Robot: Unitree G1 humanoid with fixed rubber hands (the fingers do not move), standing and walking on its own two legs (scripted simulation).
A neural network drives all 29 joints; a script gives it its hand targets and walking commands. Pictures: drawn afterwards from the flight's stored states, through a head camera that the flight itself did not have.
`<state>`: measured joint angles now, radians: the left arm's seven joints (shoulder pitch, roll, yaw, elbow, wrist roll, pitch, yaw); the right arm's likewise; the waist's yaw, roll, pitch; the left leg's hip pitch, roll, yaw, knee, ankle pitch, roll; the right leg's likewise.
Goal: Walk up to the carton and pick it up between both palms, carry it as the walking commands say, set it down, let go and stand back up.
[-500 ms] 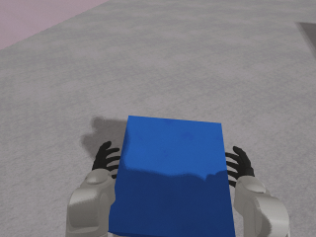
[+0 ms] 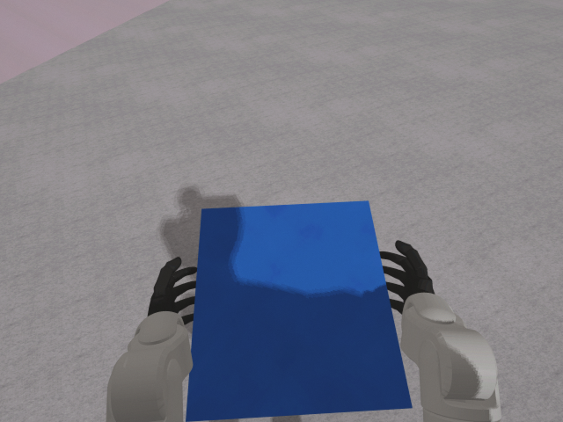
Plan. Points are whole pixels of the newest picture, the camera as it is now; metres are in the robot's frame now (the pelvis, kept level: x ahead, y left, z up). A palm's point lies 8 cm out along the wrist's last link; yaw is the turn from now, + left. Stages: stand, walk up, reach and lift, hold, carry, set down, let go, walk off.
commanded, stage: carry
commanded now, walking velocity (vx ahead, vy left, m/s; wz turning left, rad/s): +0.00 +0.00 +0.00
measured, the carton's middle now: (290, 313) +0.30 +0.01 +0.01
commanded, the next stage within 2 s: none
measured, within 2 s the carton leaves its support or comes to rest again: neither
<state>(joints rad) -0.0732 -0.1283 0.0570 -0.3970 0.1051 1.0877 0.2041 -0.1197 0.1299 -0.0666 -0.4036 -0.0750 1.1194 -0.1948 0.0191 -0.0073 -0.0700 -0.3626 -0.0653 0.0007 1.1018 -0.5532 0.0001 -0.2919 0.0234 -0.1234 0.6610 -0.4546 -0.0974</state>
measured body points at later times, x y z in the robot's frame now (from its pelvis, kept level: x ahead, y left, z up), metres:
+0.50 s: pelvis +0.24 +0.00 -0.01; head +0.23 +0.00 +0.44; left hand +0.51 +0.15 +0.08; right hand +0.51 -0.16 +0.08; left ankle +0.18 +0.10 -0.72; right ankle +0.09 -0.06 -0.72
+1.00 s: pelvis +0.50 -0.02 -0.02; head +0.51 -0.03 +0.43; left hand +0.76 +0.15 +0.04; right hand +0.78 -0.17 +0.05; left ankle +0.42 +0.07 -0.72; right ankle +0.31 -0.08 -0.64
